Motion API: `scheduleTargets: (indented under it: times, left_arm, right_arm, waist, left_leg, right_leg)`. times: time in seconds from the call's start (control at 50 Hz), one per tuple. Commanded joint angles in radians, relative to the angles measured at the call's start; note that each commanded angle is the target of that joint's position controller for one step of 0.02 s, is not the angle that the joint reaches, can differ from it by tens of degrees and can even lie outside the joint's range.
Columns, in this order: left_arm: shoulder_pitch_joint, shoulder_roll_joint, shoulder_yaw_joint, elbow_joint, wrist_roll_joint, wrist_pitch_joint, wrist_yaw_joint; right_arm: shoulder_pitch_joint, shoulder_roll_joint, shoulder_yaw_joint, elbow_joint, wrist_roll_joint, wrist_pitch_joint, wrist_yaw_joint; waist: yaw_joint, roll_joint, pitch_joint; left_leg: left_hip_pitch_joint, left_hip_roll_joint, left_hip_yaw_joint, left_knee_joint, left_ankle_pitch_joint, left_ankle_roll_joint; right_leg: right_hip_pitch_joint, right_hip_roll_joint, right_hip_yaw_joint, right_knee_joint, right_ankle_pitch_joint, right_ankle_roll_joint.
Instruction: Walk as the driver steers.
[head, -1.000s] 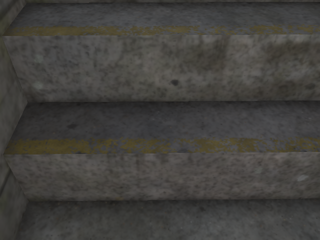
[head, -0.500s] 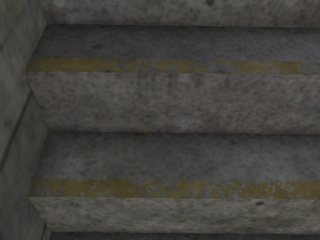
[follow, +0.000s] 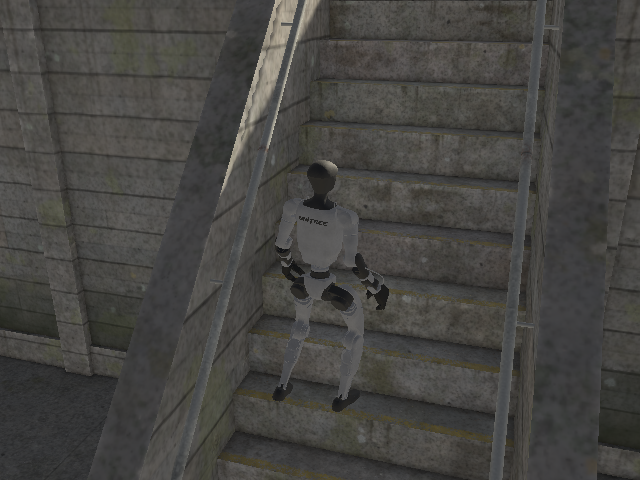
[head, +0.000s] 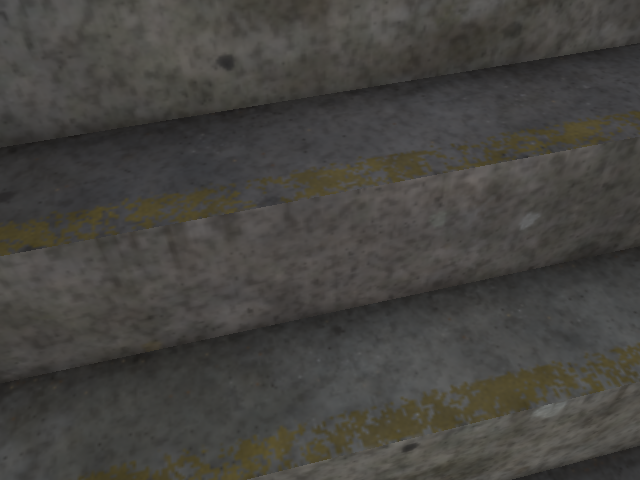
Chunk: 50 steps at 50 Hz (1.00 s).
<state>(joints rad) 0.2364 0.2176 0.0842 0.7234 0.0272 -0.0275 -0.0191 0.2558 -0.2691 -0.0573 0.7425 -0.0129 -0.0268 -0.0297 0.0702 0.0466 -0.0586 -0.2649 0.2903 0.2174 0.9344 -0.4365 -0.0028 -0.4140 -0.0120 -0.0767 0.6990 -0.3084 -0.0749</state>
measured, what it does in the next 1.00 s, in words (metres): climbs: left foot, then right foot 0.24 m higher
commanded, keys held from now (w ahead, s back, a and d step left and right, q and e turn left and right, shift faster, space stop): w+e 0.24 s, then w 0.76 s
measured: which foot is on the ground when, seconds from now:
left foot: up 0.00-0.58, down 0.60-0.96, up 0.98-1.00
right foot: down 0.00-0.48, up 0.50-0.86, down 0.88-1.00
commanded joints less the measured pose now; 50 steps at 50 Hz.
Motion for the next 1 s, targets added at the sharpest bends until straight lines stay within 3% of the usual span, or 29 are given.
scheduleTargets:
  times: [0.02, 0.06, 0.14, 0.16, 0.18, 0.2, 0.24, 0.32, 0.4, 0.44, 0.46, 0.48, 0.5, 0.52, 0.56, 0.58, 0.62, 0.66, 0.7, 0.74, 0.76, 0.78, 0.82, 0.84, 0.88, 0.92, 0.94, 0.98, 1.0]
  left_arm:
    - [0.189, 0.237, 0.056, -0.016, 0.027, -0.006, 0.029]
    - [0.197, 0.192, 0.045, 0.048, 0.050, -0.028, 0.034]
    - [0.161, 0.093, 0.015, 0.113, 0.032, -0.075, 0.011]
    - [0.141, 0.110, 0.021, 0.116, 0.045, -0.075, 0.010]
    - [0.331, 0.019, 0.011, 0.139, 0.002, -0.084, 0.040]
    - [0.441, 0.022, 0.013, 0.165, -0.003, -0.081, 0.072]
    - [0.477, 0.085, 0.039, 0.146, 0.018, -0.083, 0.112]
    - [0.382, 0.056, 0.039, 0.132, 0.023, -0.085, 0.129]
    - [0.215, 0.050, 0.057, 0.089, 0.011, -0.075, 0.084]
    - [0.202, 0.038, 0.071, 0.067, 0.018, -0.032, 0.066]
    - [0.124, 0.068, 0.082, 0.040, 0.016, -0.021, 0.059]
    - [0.167, 0.095, 0.099, 0.036, 0.021, -0.003, 0.055]
    - [0.325, -0.013, 0.088, 0.016, -0.030, 0.017, -0.016]
    - [0.325, 0.097, 0.120, 0.085, 0.019, 0.017, 0.000]
    - [0.287, 0.012, 0.085, 0.071, 0.005, -0.003, 0.030]
    - [0.177, -0.043, 0.048, 0.051, 0.009, -0.011, 0.043]
    - [-0.030, -0.077, 0.007, -0.062, 0.005, -0.046, 0.042]
    - [-0.094, -0.103, -0.009, -0.119, 0.019, -0.024, 0.051]
    - [-0.089, -0.098, -0.024, -0.159, 0.039, 0.007, 0.061]
    - [-0.210, -0.029, -0.034, -0.306, 0.029, 0.063, 0.065]
    - [-0.303, -0.002, -0.031, -0.314, 0.018, 0.070, 0.053]
    - [-0.371, -0.022, -0.041, -0.315, 0.005, 0.074, 0.050]
    - [-0.401, -0.038, -0.077, -0.329, 0.029, 0.091, 0.018]
    - [-0.408, -0.059, -0.094, -0.321, -0.021, 0.095, 0.011]
    - [-0.062, -0.028, -0.060, -0.190, -0.029, 0.108, 0.024]
    - [0.089, 0.055, -0.025, -0.163, -0.033, 0.092, 0.050]
    - [0.085, 0.072, -0.017, -0.140, -0.028, 0.097, 0.064]
    - [0.035, 0.116, 0.015, -0.107, 0.034, 0.103, 0.062]
    - [0.005, 0.135, 0.014, -0.096, 0.070, 0.083, 0.063]
  right_arm:
    - [-0.199, 0.042, 0.025, -0.215, 0.000, -0.040, 0.023]
    - [-0.366, 0.152, 0.070, -0.308, -0.007, -0.078, 0.018]
    - [-0.365, 0.129, 0.075, -0.345, -0.020, -0.074, 0.025]
    - [-0.399, 0.141, 0.077, -0.355, -0.007, -0.069, 0.009]
    - [-0.558, 0.143, 0.093, -0.369, -0.074, -0.064, 0.009]
    - [-0.586, 0.188, 0.104, -0.386, -0.086, -0.058, 0.017]
    - [-0.565, 0.215, 0.111, -0.385, -0.051, -0.044, 0.041]
    - [-0.609, 0.268, 0.137, -0.408, -0.036, -0.026, 0.069]
    - [-0.511, 0.223, 0.138, -0.381, -0.039, 0.003, 0.014]
    - [-0.493, 0.170, 0.105, -0.375, 0.002, -0.014, -0.005]
    - [-0.382, 0.121, 0.072, -0.334, 0.048, -0.029, -0.014]
    - [-0.320, 0.069, 0.042, -0.256, 0.053, -0.028, -0.026]
    - [-0.539, -0.021, 0.020, -0.218, -0.011, -0.069, -0.018]
    - [-0.546, 0.071, 0.020, -0.220, -0.034, -0.091, -0.006]
    - [-0.328, 0.109, 0.012, -0.042, -0.017, -0.101, -0.019]
    - [-0.231, 0.099, 0.009, 0.049, -0.018, -0.096, -0.025]
    - [-0.075, 0.032, -0.011, 0.110, -0.060, -0.122, -0.009]
    - [-0.045, -0.010, -0.032, 0.140, -0.055, -0.132, 0.019]
    - [-0.063, -0.022, -0.026, 0.152, -0.016, -0.125, 0.025]
    - [-0.128, -0.214, -0.073, 0.108, 0.001, -0.158, 0.012]
    - [-0.109, -0.121, -0.043, 0.130, 0.001, -0.144, 0.014]
    - [-0.034, -0.076, -0.025, 0.154, 0.002, -0.131, 0.003]
    - [-0.002, -0.090, -0.025, 0.156, 0.039, -0.103, -0.016]
    - [0.012, -0.090, -0.019, 0.129, 0.073, -0.096, -0.019]
    - [0.071, -0.188, -0.035, 0.119, 0.087, -0.098, -0.019]
    - [0.060, -0.277, -0.058, 0.092, 0.108, -0.114, 0.030]
    - [0.060, -0.233, -0.048, 0.077, 0.093, -0.117, 0.050]
    - [0.083, -0.102, -0.034, 0.048, 0.008, -0.111, 0.066]
    - [-0.024, 0.040, 0.000, -0.041, -0.002, -0.089, 0.068]
  waist:
    - [0.082, -0.328, -0.096]
    - [0.039, -0.279, -0.014]
    - [-0.048, -0.089, -0.003]
    - [-0.042, -0.109, 0.008]
    - [0.107, -0.017, 0.019]
    - [0.135, -0.033, -0.038]
    - [0.134, -0.047, -0.169]
    - [0.064, -0.098, -0.223]
    - [-0.019, -0.154, -0.227]
    - [-0.026, -0.150, -0.211]
    - [-0.133, -0.187, -0.241]
    - [-0.118, -0.227, -0.254]
    - [0.134, 0.267, -0.261]
    - [0.065, 0.179, -0.211]
    - [0.076, 0.130, -0.076]
    - [0.031, 0.085, 0.066]
    - [-0.012, -0.052, 0.112]
    - [0.006, 0.059, 0.071]
    - [0.076, 0.038, 0.046]
    - [0.090, 0.173, 0.111]
    - [0.065, 0.094, 0.148]
    - [0.016, 0.036, 0.190]
    - [-0.017, -0.011, 0.161]
    - [-0.043, 0.000, 0.108]
    - [0.049, 0.080, -0.220]
    - [0.155, 0.092, -0.414]
    - [0.142, 0.051, -0.403]
    - [0.080, -0.200, -0.356]
    - [0.058, -0.236, -0.323]
  left_leg:
    - [-0.668, -0.255, -0.118, 0.987, 0.057, -0.048]
    - [-0.948, -0.215, -0.184, 1.440, 0.054, -0.005]
    - [-1.079, -0.219, -0.273, 1.636, 0.100, 0.097]
    - [-1.146, -0.235, -0.275, 1.728, 0.044, 0.111]
    - [-1.235, -0.212, -0.200, 1.600, 0.025, 0.098]
    - [-1.307, -0.232, -0.175, 1.524, 0.001, 0.085]
    - [-1.314, -0.252, -0.209, 1.490, -0.078, 0.087]
    - [-1.032, -0.229, -0.188, 1.111, -0.050, 0.092]
    - [-0.492, -0.258, -0.259, 0.537, -0.175, 0.121]
    - [-0.197, -0.307, -0.289, -0.038, -0.276, 0.086]
    - [-0.074, -0.267, -0.266, -0.459, 0.126, 0.047]
    - [0.025, -0.254, -0.229, -0.814, 0.356, 0.031]
    - [0.439, -0.049, -0.547, -0.457, 0.570, 0.173]
    - [0.323, -0.055, -0.435, -0.555, 0.768, 0.204]
    - [0.447, -0.092, -0.250, -0.564, 0.642, 0.126]
    - [0.404, -0.114, -0.184, -0.624, 0.663, 0.094]
    - [0.424, -0.035, -0.116, -0.601, 1.058, 0.100]
    - [0.490, 0.033, -0.058, -0.650, 1.158, 0.128]
    - [0.491, 0.054, 0.010, -0.685, 0.918, 0.104]
    - [0.277, 0.230, -0.141, -0.946, 0.200, 0.177]
    - [0.218, 0.130, -0.093, -0.974, 0.146, 0.178]
    - [0.211, 0.061, -0.045, -0.977, 0.268, 0.192]
    - [0.144, -0.027, 0.057, -1.083, 0.722, 0.220]
    - [0.077, -0.023, 0.054, -1.087, 1.119, 0.214]
    - [0.235, 0.044, -0.003, -0.720, 2.041, 0.231]
    - [0.156, -0.059, -0.028, -0.450, 1.784, 0.212]
    - [0.045, -0.096, -0.047, -0.325, 1.520, 0.208]
    - [-0.190, -0.264, -0.162, 0.266, 0.454, 0.189]
    - [-0.281, -0.380, -0.246, 0.810, 0.341, 0.139]
  right_leg:
    - [0.433, -0.289, 0.696, -0.495, 0.169, -0.341]
    - [0.392, -0.229, 0.576, -0.389, 0.160, -0.302]
    - [0.280, -0.251, 0.507, -0.415, -0.001, -0.180]
    - [0.261, -0.267, 0.481, -0.429, 0.046, -0.182]
    - [0.486, -0.179, 0.550, -0.347, 0.297, -0.189]
    - [0.677, -0.174, 0.573, -0.288, 0.587, -0.204]
    - [0.834, -0.219, 0.622, -0.256, 0.726, -0.234]
    - [0.673, -0.200, 0.549, -0.351, 0.573, -0.204]
    - [0.351, -0.135, 0.379, -0.399, 0.732, -0.183]
    - [0.290, -0.071, 0.331, -0.239, 1.023, -0.143]
    - [0.398, -0.041, 0.349, -0.087, 1.199, -0.141]
    - [0.417, 0.003, 0.309, 0.113, 0.894, -0.087]
    - [-0.199, 0.124, 0.192, 0.307, 0.273, 0.029]
    - [-0.376, 0.134, 0.166, 0.909, -0.055, 0.027]
    - [-0.686, 0.128, 0.282, 1.233, -0.128, -0.016]
    - [-0.788, 0.183, 0.311, 1.238, -0.171, -0.053]
    - [-0.914, 0.211, 0.192, 1.322, -0.294, -0.067]
    - [-1.070, 0.206, 0.161, 1.522, -0.355, -0.060]
    - [-1.172, 0.164, 0.207, 1.642, -0.365, -0.071]
    - [-1.129, -0.010, 0.252, 1.470, -0.274, -0.048]
    - [-1.102, -0.013, 0.231, 1.417, -0.213, -0.045]
    - [-1.095, 0.003, 0.162, 1.392, -0.202, -0.045]
    - [-0.785, -0.060, -0.088, 0.945, -0.167, -0.064]
    - [-0.495, -0.035, -0.162, 0.737, -0.208, -0.105]
    - [-0.074, 0.123, -0.211, 0.657, -0.298, -0.093]
    - [0.206, 0.148, -0.003, 0.489, -0.191, -0.118]
    - [0.304, 0.150, 0.043, 0.375, -0.203, -0.110]
    - [0.281, -0.020, 0.469, 0.032, -0.464, -0.176]
    - [0.090, -0.140, 0.693, -0.080, -0.651, -0.211]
